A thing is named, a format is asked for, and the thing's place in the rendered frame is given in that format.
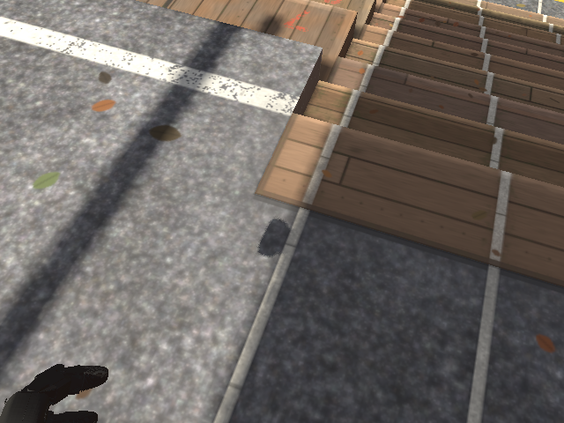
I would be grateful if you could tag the left robot hand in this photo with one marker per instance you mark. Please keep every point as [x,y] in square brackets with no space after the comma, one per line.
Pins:
[31,404]

